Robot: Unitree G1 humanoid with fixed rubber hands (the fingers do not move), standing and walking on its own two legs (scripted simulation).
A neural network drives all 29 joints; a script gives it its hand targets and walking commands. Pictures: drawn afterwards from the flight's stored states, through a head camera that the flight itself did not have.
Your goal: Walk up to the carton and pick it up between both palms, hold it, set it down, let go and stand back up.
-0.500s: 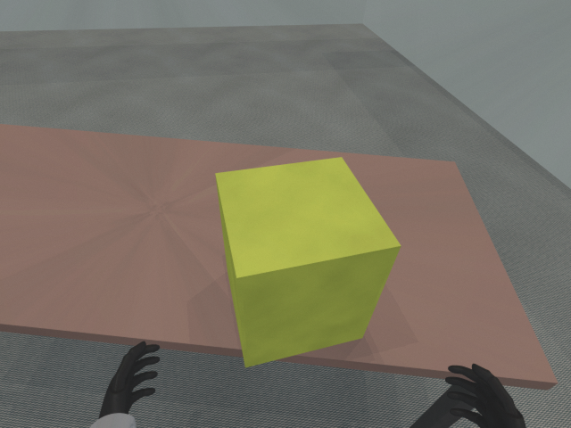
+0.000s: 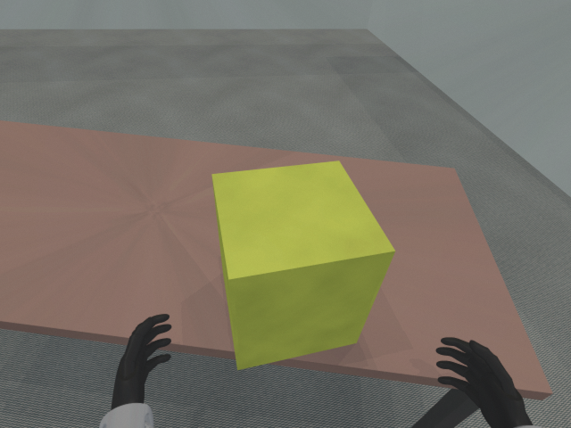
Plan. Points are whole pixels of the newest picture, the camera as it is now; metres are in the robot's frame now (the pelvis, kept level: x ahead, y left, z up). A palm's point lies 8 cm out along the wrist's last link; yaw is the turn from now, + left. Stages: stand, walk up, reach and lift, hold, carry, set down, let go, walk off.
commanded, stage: reach and lift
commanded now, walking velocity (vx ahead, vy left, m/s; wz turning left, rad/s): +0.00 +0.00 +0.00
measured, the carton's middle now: (288, 264) +0.37 +0.01 +0.03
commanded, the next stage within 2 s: none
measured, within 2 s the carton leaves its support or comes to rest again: neither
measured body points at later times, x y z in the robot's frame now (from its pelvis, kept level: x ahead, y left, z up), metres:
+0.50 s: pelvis +0.00 +0.00 +0.00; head -0.02 +0.01 +0.45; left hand +0.23 +0.18 +0.07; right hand +0.24 -0.25 +0.06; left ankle -0.03 +0.15 -0.75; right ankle +0.01 -0.09 -0.75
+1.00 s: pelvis -0.01 +0.00 +0.00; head -0.02 +0.01 +0.45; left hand +0.27 +0.20 +0.12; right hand +0.31 -0.24 +0.11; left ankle -0.03 +0.15 -0.75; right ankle +0.01 -0.09 -0.75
